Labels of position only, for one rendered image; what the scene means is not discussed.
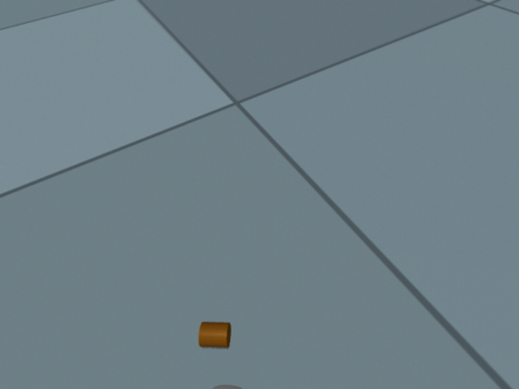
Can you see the can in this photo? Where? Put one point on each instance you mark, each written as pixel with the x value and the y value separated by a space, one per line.
pixel 214 334

